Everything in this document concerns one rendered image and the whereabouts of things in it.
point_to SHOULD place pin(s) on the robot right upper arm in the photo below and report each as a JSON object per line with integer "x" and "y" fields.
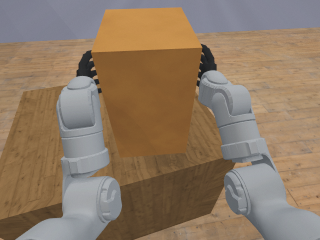
{"x": 257, "y": 193}

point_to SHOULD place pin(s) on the robot left hand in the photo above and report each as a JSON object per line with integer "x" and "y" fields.
{"x": 85, "y": 66}

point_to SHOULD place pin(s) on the carton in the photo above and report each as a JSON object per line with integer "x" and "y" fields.
{"x": 147, "y": 62}

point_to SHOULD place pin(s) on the robot right forearm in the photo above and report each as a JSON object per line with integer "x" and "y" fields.
{"x": 235, "y": 118}

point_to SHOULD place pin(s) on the robot left upper arm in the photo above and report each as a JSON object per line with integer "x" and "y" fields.
{"x": 89, "y": 204}

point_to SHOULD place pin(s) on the robot right hand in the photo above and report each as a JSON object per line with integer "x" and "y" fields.
{"x": 208, "y": 62}

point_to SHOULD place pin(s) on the robot left forearm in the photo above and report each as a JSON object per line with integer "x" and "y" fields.
{"x": 80, "y": 126}

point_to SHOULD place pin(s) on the pedestal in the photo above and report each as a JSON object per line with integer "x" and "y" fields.
{"x": 157, "y": 191}

